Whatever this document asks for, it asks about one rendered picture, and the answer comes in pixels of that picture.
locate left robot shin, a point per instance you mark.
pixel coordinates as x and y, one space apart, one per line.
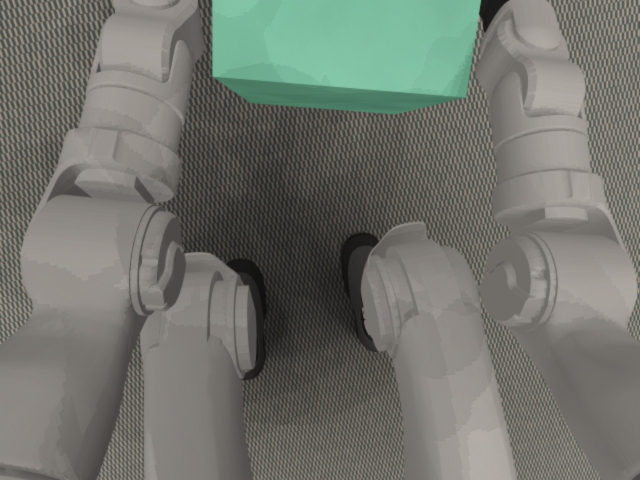
195 262

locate left robot upper arm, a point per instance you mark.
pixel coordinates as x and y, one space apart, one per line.
94 269

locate robot right thigh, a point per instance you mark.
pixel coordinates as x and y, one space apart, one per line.
453 421

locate robot right forearm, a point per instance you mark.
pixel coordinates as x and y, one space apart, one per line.
539 129

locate robot left forearm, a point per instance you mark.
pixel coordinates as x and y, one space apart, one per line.
126 145

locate carton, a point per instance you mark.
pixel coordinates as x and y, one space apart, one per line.
375 56

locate right robot upper arm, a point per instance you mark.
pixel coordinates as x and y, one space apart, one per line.
567 298

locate right robot hand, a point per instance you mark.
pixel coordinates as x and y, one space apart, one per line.
488 9

